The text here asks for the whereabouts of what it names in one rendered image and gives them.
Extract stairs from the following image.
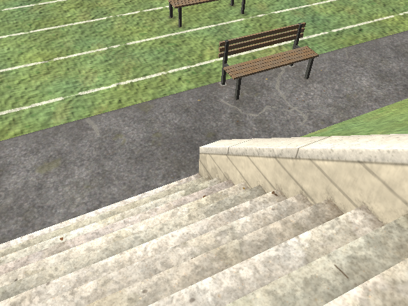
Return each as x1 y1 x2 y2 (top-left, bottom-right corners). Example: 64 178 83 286
0 173 408 306

